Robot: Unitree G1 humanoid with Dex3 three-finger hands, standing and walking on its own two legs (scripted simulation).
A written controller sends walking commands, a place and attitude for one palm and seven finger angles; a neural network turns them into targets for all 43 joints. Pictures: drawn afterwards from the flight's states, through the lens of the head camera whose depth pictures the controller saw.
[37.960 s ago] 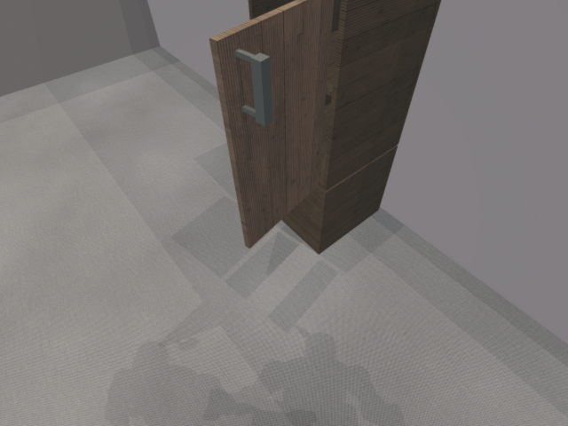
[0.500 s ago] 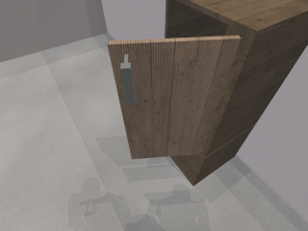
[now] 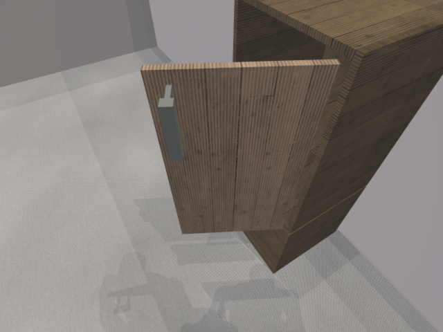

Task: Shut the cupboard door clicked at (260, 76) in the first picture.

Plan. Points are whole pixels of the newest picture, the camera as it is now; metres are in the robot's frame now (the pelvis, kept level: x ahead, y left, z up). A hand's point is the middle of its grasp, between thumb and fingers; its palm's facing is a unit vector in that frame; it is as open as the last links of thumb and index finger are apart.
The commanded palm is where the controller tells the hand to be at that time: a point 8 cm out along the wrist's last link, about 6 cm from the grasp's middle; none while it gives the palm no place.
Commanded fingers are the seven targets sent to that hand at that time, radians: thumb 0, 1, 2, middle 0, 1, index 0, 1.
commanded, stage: come to a stop and stand still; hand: left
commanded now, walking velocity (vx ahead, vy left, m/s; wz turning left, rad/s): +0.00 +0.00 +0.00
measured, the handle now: (172, 123) +0.44 +0.12 +0.15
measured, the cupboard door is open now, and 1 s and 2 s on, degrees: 61 61 61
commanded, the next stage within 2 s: look again from close up in 0.40 s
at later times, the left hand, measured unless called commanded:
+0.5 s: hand out of the picture +0.01 +0.16 -0.17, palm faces +0.03 -0.98 -0.21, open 7.3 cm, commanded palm none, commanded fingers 0.00 0.90 0.90 -0.20 -0.30 -0.20 -0.30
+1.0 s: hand out of the picture -0.01 +0.16 -0.18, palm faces +0.03 -0.98 -0.18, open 7.3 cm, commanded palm none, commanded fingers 0.00 0.90 0.90 -0.20 -0.30 -0.20 -0.30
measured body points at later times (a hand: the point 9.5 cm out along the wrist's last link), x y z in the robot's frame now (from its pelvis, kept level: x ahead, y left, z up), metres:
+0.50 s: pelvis +0.00 -0.01 +0.00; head +0.01 -0.02 +0.45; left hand +0.01 +0.21 -0.16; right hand -0.01 -0.23 -0.16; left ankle -0.05 +0.10 -0.74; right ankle +0.00 -0.11 -0.74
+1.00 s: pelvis -0.01 -0.01 +0.00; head +0.01 +0.00 +0.45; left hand -0.02 +0.21 -0.16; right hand -0.02 -0.22 -0.16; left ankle -0.05 +0.10 -0.74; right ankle +0.00 -0.11 -0.74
